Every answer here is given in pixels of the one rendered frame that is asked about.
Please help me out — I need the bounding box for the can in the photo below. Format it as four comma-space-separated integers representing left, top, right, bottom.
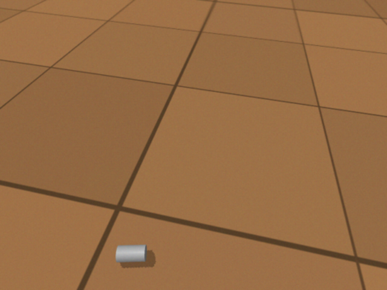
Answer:
115, 245, 147, 262

